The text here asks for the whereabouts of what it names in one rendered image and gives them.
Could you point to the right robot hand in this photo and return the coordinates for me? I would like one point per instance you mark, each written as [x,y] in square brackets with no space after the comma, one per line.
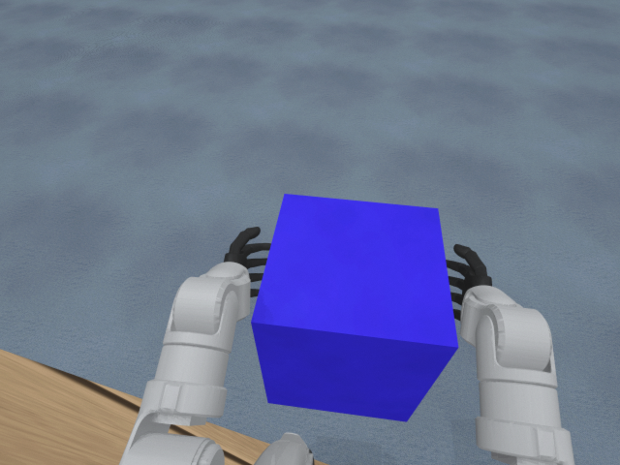
[475,274]

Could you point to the left robot upper arm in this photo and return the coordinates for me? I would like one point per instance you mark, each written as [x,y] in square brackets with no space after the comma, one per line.
[158,448]

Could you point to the robot left forearm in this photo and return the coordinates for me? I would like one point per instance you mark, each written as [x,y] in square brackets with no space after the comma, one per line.
[188,386]

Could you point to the robot left shin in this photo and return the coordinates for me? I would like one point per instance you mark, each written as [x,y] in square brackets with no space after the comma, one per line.
[293,437]

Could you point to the carton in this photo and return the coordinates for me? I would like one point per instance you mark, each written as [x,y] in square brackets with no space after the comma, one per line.
[354,312]

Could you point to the robot left thigh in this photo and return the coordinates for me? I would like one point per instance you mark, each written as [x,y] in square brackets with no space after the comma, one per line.
[285,452]

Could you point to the robot right forearm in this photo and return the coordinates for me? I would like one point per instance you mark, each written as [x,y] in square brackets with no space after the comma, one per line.
[519,410]

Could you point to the left robot hand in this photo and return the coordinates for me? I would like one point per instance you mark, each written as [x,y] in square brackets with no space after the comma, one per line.
[239,251]

